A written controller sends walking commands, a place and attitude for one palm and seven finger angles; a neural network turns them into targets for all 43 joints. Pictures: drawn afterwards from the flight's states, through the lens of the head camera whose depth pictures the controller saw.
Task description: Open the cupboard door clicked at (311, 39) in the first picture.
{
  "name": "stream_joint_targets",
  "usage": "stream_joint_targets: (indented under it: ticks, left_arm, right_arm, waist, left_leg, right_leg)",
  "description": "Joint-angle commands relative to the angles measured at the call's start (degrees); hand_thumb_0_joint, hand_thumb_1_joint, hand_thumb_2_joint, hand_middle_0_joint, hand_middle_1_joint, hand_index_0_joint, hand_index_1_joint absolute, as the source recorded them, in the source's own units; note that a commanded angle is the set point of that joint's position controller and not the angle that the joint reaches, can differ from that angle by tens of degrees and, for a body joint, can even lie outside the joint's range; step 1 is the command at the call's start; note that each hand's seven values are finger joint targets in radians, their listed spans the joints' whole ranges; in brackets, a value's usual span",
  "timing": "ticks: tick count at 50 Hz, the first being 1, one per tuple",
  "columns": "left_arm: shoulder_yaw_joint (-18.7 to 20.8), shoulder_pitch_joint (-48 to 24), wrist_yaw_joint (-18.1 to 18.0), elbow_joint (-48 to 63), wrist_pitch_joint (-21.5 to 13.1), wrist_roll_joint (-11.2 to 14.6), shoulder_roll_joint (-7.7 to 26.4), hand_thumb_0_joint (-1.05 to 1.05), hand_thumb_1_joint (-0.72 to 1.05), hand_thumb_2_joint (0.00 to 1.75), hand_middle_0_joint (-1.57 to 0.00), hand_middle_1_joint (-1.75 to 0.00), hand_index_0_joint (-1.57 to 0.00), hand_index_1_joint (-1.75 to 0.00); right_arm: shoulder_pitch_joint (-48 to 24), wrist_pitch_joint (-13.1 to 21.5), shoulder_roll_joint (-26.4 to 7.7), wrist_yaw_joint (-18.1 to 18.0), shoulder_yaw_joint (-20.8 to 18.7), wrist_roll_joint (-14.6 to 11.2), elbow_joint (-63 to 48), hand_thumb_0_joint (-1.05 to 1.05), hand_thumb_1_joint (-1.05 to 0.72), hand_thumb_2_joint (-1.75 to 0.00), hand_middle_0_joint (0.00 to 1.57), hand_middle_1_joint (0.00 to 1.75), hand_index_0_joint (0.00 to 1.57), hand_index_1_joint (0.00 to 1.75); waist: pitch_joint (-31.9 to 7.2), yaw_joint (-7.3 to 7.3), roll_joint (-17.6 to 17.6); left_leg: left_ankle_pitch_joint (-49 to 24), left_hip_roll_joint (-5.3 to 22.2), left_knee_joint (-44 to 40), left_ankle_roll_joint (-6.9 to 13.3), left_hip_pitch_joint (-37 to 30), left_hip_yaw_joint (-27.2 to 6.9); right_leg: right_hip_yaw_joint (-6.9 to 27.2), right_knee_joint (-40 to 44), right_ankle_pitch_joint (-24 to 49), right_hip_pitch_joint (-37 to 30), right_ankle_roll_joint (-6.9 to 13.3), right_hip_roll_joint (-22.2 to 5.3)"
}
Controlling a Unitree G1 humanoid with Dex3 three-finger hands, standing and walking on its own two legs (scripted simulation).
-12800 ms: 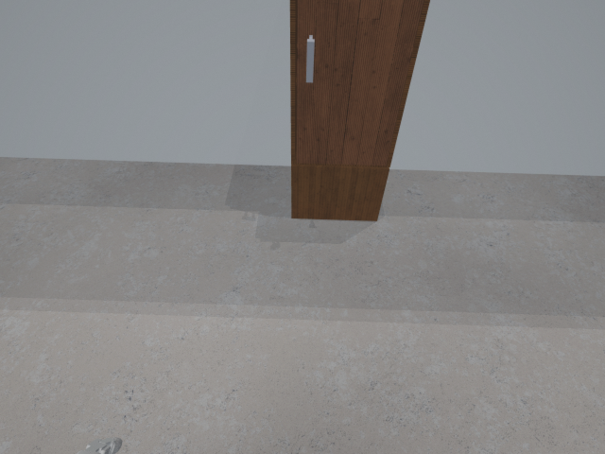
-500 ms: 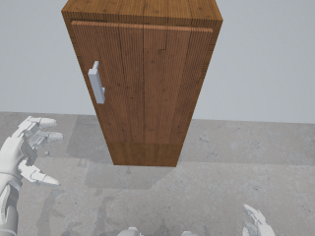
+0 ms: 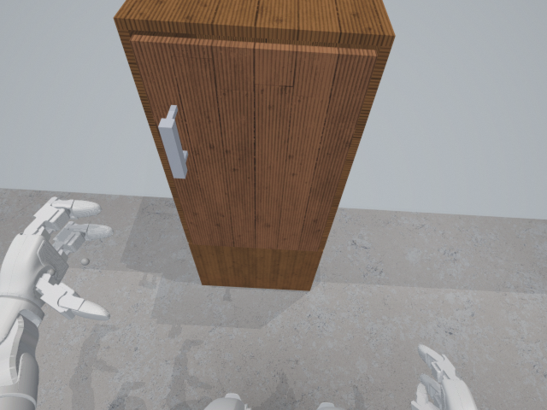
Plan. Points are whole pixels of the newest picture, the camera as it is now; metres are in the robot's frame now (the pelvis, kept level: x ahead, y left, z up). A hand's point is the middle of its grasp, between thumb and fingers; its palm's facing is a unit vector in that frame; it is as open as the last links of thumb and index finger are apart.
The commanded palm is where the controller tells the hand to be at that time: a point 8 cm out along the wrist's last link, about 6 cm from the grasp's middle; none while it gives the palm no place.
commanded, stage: move the hooked fingers beside the handle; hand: left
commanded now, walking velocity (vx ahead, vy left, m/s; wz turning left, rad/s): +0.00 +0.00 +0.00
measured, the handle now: (176, 142) +0.54 +0.21 +0.05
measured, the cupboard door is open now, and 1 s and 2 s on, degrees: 0 0 0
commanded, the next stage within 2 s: none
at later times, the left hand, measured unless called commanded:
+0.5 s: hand (101, 216) +0.37 +0.28 +0.06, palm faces +0.03 -1.00 -0.03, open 14.0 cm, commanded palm +0.34 +0.33 +0.06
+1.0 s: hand (125, 185) +0.43 +0.27 +0.05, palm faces +0.01 -1.00 -0.02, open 14.0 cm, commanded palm +0.41 +0.31 +0.05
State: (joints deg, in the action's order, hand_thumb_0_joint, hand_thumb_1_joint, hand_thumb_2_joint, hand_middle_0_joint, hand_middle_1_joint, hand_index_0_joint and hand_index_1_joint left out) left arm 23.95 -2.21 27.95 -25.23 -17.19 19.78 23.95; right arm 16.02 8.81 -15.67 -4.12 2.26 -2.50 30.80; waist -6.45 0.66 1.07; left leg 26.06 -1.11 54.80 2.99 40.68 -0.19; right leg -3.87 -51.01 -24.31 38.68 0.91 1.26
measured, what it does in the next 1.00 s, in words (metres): stands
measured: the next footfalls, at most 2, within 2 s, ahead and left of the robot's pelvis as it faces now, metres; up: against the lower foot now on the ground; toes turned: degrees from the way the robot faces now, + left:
none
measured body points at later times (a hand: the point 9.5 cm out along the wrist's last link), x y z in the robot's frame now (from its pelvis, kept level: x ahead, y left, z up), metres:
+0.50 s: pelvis +0.01 -0.01 -0.01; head +0.09 +0.01 +0.44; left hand +0.36 +0.34 +0.06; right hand +0.10 -0.28 -0.10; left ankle +0.01 +0.08 -0.69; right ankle +0.01 -0.12 -0.69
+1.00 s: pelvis +0.00 +0.01 -0.01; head +0.11 +0.03 +0.43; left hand +0.43 +0.32 +0.05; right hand +0.07 -0.27 -0.11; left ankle +0.01 +0.08 -0.69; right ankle +0.01 -0.12 -0.69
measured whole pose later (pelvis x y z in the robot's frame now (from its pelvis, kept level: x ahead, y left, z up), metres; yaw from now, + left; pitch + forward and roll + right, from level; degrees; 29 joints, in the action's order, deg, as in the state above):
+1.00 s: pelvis +0.00 +0.01 -0.01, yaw -2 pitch +18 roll -3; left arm 27.6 -33.0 26.5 -55.8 -20.9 11.6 32.4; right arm 19.7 1.0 -15.9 -3.0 2.2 -1.7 33.7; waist -6.4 5.6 0.3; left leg 27.4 0.0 58.1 3.4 49.0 0.9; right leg -2.8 -53.5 -24.6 47.2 0.5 2.3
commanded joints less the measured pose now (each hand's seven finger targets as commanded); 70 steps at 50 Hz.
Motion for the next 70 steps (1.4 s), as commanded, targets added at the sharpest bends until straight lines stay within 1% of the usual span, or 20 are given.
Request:
stream_joint_targets:
  ticks: [1,3,9,16,19,21,22,27,30,33,37,41,43,48,49,55,64,65,68,70]
  left_arm:
    - [4.43,-17.83,-0.37,10.08,-3.65,0.95,15.21,0.00,-0.50,0.30,-0.30,-1.20,-0.30,-1.20]
    - [6.12,-21.82,-0.54,6.63,-4.06,0.65,17.47,0.00,-0.50,0.30,-0.30,-1.20,-0.30,-1.20]
    - [4.90,-26.75,0.71,2.64,-4.63,-0.64,18.42,0.00,-0.50,0.30,-0.30,-1.20,-0.30,-1.20]
    - [10.31,-27.78,2.33,-6.81,-3.29,-0.19,24.42,0.00,-0.50,0.30,-0.30,-1.20,-0.30,-1.20]
    - [8.98,-28.37,2.77,-6.47,-4.25,-0.51,23.13,0.00,-0.50,0.30,-0.30,-1.20,-0.30,-1.20]
    - [10.05,-30.35,3.14,-7.17,-4.99,-0.64,24.84,0.00,-0.50,0.30,-0.30,-1.20,-0.30,-1.20]
    - [8.60,-32.79,3.31,-7.18,-5.55,-0.74,23.80,0.00,-0.50,0.30,-0.30,-1.20,-0.30,-1.20]
    - [7.33,-34.46,3.63,-7.97,-6.31,-0.84,22.46,0.00,-0.50,0.30,-0.30,-1.20,-0.30,-1.20]
    - [6.91,-38.84,2.81,-10.40,-5.72,-1.62,23.16,0.00,-0.50,0.30,-0.30,-1.20,-0.30,-1.20]
    - [7.46,-38.93,1.58,-11.76,-5.43,-2.82,24.01,0.00,-0.50,0.30,-0.30,-1.20,-0.30,-1.20]
    - [5.99,-42.86,-0.51,-10.72,-6.64,-4.08,22.98,0.00,-0.50,0.30,-0.30,-1.20,-0.30,-1.20]
    - [7.51,-45.76,-1.90,-15.52,-6.96,-5.21,25.19,0.00,-0.50,0.30,-0.30,-1.20,-0.30,-1.20]
    - [5.97,-46.84,-1.97,-18.02,-6.68,-5.72,23.72,0.00,-0.50,0.30,-0.30,-1.20,-0.30,-1.20]
    - [7.04,-50.24,-1.66,-18.88,-7.88,-6.84,26.87,0.00,-0.50,0.30,-0.30,-1.20,-0.30,-1.20]
    - [5.97,-50.26,-1.50,-18.59,-8.12,-6.74,25.32,0.00,-0.50,0.30,-0.30,-1.20,-0.30,-1.20]
    - [6.93,-55.27,-1.41,-24.61,-8.50,-6.76,27.13,0.00,-0.50,0.30,-0.30,-1.20,-0.30,-1.20]
    - [7.95,-62.38,-0.97,-26.67,-9.56,-8.73,32.56,0.00,-0.50,0.30,-0.30,-1.20,-0.30,-1.20]
    - [6.52,-63.72,-0.87,-26.38,-9.72,-8.65,30.89,0.00,-0.50,0.30,-0.30,-1.20,-0.30,-1.20]
    - [5.90,-65.64,-0.99,-29.69,-8.82,-9.29,31.37,0.00,-0.50,0.30,-0.30,-1.20,-0.30,-1.20]
    - [5.41,-66.14,-1.14,-30.97,-8.14,-9.71,31.08,0.00,-0.50,0.30,-0.30,-1.20,-0.30,-1.20]
  right_arm:
    - [0.09,2.58,-9.29,-1.31,-3.85,-0.01,-6.15,0.00,-0.90,-0.90,0.20,0.30,0.20,0.30]
    - [0.22,2.28,-9.56,-1.76,-3.63,0.00,-5.35,0.00,-0.90,-0.90,0.20,0.30,0.20,0.30]
    - [0.81,1.83,-9.28,-1.77,-3.43,-0.05,-4.61,0.00,-0.90,-0.90,0.20,0.30,0.20,0.30]
    - [2.80,0.07,-10.04,-1.35,-3.60,-0.08,-4.44,0.00,-0.90,-0.90,0.20,0.30,0.20,0.30]
    - [3.48,-0.43,-9.84,-0.93,-3.96,-0.08,-4.67,0.00,-0.90,-0.90,0.20,0.30,0.20,0.30]
    - [4.32,-0.84,-10.08,-0.77,-4.06,0.02,-4.41,0.00,-0.90,-0.90,0.20,0.30,0.20,0.30]
    - [4.63,-1.06,-10.10,-0.72,-4.17,-0.01,-3.98,0.00,-0.90,-0.90,0.20,0.30,0.20,0.30]
    - [5.61,-1.89,-10.18,-0.64,-4.62,-0.08,-3.53,0.00,-0.90,-0.90,0.20,0.30,0.20,0.30]
    - [6.48,-2.38,-10.63,-0.86,-4.59,0.04,-2.54,0.00,-0.90,-0.90,0.20,0.30,0.20,0.30]
    - [6.87,-3.05,-10.58,-0.65,-4.64,0.15,-2.75,0.00,-0.90,-0.90,0.20,0.30,0.20,0.30]
    - [7.60,-3.72,-10.42,-0.17,-4.78,0.46,-2.39,0.00,-0.90,-0.90,0.20,0.30,0.20,0.30]
    - [8.51,-4.79,-10.84,-0.05,-4.56,0.63,-1.57,0.00,-0.90,-0.90,0.20,0.30,0.20,0.30]
    - [8.53,-5.30,-10.67,0.06,-4.42,0.65,-1.69,0.00,-0.90,-0.90,0.20,0.30,0.20,0.30]
    - [9.54,-6.59,-11.10,0.17,-4.46,0.89,-1.28,0.00,-0.90,-0.90,0.20,0.30,0.20,0.30]
    - [9.56,-6.72,-10.84,0.35,-4.48,0.89,-1.42,0.00,-0.90,-0.90,0.20,0.30,0.20,0.30]
    - [10.79,-8.20,-11.44,0.03,-4.40,1.00,-0.12,0.00,-0.90,-0.90,0.20,0.30,0.20,0.30]
    - [12.40,-9.90,-12.10,-0.15,-3.99,1.47,0.85,0.00,-0.90,-0.90,0.20,0.30,0.20,0.30]
    - [12.61,-9.96,-11.90,-0.02,-3.95,1.57,0.89,0.00,-0.90,-0.90,0.20,0.30,0.20,0.30]
    - [13.23,-10.48,-12.38,-0.11,-3.72,1.63,1.51,0.00,-0.90,-0.90,0.20,0.30,0.20,0.30]
    - [13.85,-10.67,-12.49,-0.12,-3.67,1.76,1.44,0.00,-0.90,-0.90,0.20,0.30,0.20,0.30]
  waist:
    - [-12.57,1.47,3.66]
    - [-11.80,1.89,2.16]
    - [-16.15,1.52,6.74]
    - [-16.69,0.81,2.21]
    - [-18.03,0.89,4.82]
    - [-19.12,1.17,4.47]
    - [-18.98,2.13,3.73]
    - [-20.14,2.32,6.15]
    - [-18.21,3.10,5.67]
    - [-19.79,2.59,5.02]
    - [-21.58,3.03,7.89]
    - [-20.79,3.57,5.51]
    - [-19.87,3.89,5.60]
    - [-22.57,3.90,7.42]
    - [-23.24,3.91,8.51]
    - [-21.07,5.50,4.75]
    - [-23.95,6.35,9.64]
    - [-24.22,6.91,11.19]
    - [-22.83,8.14,9.15]
    - [-22.77,8.17,11.01]
  left_leg:
    - [-14.35,1.43,-8.74,-2.11,-9.56,-3.91]
    - [-11.84,1.28,-8.32,-1.83,-7.10,-3.80]
    - [-15.07,1.07,-7.34,-1.69,-8.38,-3.01]
    - [-16.91,1.02,-5.56,-1.19,-2.39,-1.58]
    - [-19.21,1.06,-5.56,-1.18,-4.11,-1.33]
    - [-20.28,1.29,-4.81,-1.12,-4.25,-1.29]
    - [-19.97,1.40,-4.68,-1.03,-4.38,-1.54]
    - [-22.46,1.64,-4.88,-1.27,-7.95,-2.10]
    - [-22.15,1.99,-4.96,-1.40,-8.02,-2.99]
    - [-21.92,2.00,-5.29,-1.58,-8.02,-2.99]
    - [-26.19,2.69,-5.23,-2.58,-12.96,-4.19]
    - [-24.71,2.82,-4.87,-2.44,-10.50,-4.21]
    - [-23.19,2.58,-4.89,-2.15,-9.33,-3.85]
    - [-26.54,2.90,-4.22,-2.56,-11.44,-4.37]
    - [-27.29,2.90,-4.07,-2.65,-12.62,-4.34]
    - [-23.82,2.85,-3.32,-1.84,-8.82,-4.45]
    - [-24.67,3.13,-2.07,-2.18,-10.05,-4.98]
    - [-25.75,3.18,-1.67,-2.31,-11.45,-5.25]
    - [-24.03,3.49,-1.52,-2.19,-10.20,-5.72]
    - [-24.96,3.53,-1.32,-2.35,-10.98,-6.01]
  right_leg:
    - [1.46,5.68,9.38,-3.51,0.98,0.72]
    - [1.97,5.67,7.76,-3.63,0.83,0.55]
    - [2.79,4.99,10.93,-5.14,1.00,0.17]
    - [4.43,4.58,15.94,-9.63,0.58,0.15]
    - [4.07,4.09,17.93,-8.77,0.59,0.27]
    - [4.28,3.55,18.91,-8.52,0.61,0.62]
    - [4.05,3.41,18.59,-7.68,0.48,0.69]
    - [3.26,3.24,18.09,-4.76,0.68,0.96]
    - [2.56,3.09,16.32,-1.79,0.97,1.06]
    - [2.53,3.04,15.88,-2.42,0.75,0.85]
    - [1.80,2.66,15.23,0.87,0.89,1.13]
    - [1.79,2.30,14.76,0.97,0.81,1.21]
    - [1.87,2.47,14.41,1.06,0.74,1.08]
    - [1.76,1.87,15.39,1.74,0.97,1.21]
    - [1.77,1.95,15.21,2.32,0.92,1.29]
    - [1.86,1.83,14.36,3.17,0.81,1.52]
    - [2.00,1.03,13.74,5.44,0.84,1.66]
    - [1.84,0.74,13.48,7.26,0.99,1.79]
    - [1.47,0.85,12.24,8.78,0.69,1.84]
    - [1.31,0.68,11.93,10.44,0.90,1.81]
